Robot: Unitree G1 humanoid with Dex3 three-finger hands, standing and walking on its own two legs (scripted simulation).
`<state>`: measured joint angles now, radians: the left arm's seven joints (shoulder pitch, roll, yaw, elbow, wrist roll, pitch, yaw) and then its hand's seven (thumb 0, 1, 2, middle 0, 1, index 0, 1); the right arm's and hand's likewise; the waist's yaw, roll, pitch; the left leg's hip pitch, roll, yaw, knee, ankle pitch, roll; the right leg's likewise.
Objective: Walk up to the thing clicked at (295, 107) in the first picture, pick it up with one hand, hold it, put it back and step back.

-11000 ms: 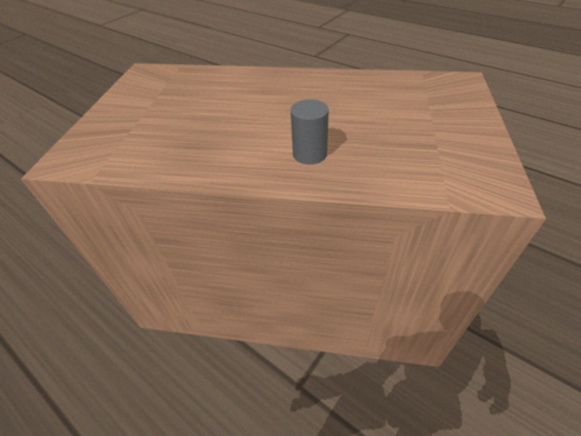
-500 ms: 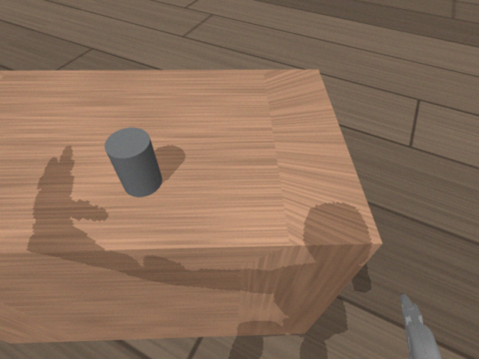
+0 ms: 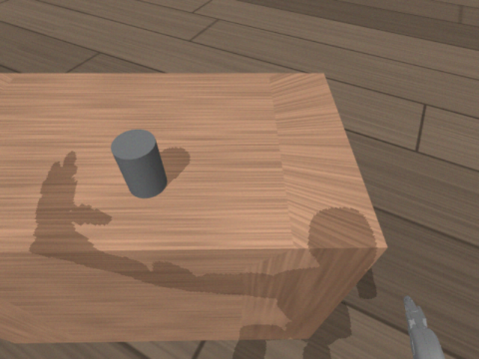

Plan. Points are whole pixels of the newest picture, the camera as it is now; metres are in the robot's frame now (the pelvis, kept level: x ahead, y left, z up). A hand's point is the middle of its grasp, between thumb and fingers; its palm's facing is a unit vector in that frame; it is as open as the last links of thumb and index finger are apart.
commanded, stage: go down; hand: left
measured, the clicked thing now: (141, 165) +0.47 +0.21 +0.05
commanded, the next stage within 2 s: approach in 0.12 s
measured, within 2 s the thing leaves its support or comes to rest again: neither
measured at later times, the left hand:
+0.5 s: hand (3, 183) +0.37 +0.38 +0.12, palm faces +0.18 -0.98 +0.01, open 17.7 cm
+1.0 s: hand (118, 179) +0.44 +0.25 +0.04, palm faces +0.17 -0.98 +0.03, open 17.7 cm
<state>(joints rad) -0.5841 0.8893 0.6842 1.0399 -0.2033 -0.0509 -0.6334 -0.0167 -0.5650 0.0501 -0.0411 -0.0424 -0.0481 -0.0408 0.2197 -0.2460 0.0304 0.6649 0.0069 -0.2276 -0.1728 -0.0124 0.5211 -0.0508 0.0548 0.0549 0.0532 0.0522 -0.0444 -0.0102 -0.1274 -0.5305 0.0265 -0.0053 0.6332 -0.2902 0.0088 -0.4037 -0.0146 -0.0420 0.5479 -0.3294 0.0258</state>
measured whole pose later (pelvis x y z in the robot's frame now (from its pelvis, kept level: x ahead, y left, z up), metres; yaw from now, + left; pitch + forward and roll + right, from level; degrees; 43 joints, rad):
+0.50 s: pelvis -0.01 +0.01 -0.01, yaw +0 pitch +13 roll -3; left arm -0.64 0.84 0.58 1.11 -0.21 -0.12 -0.60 -0.02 -0.59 0.04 -0.04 -0.04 -0.04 -0.05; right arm 0.19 -0.23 0.06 0.65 -0.01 -0.24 -0.16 -0.01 0.54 -0.05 0.05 0.06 0.05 0.05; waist -0.06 -0.01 -0.12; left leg -0.64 0.02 -0.01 0.72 -0.31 0.02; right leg -0.51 -0.02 -0.05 0.64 -0.36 0.03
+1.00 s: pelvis -0.01 +0.00 -0.04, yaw -3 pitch +17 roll -3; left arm -0.60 0.49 0.48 0.89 -0.18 -0.26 -0.22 -0.02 -0.61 0.03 -0.06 -0.05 -0.07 -0.05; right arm 0.30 -0.24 -0.03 0.35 -0.02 -0.10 -0.03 -0.01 0.52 -0.05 0.05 0.06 0.05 0.05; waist -0.11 0.01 -0.13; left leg -0.80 0.06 0.01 0.92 -0.41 0.01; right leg -0.69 0.01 -0.01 0.85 -0.45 0.03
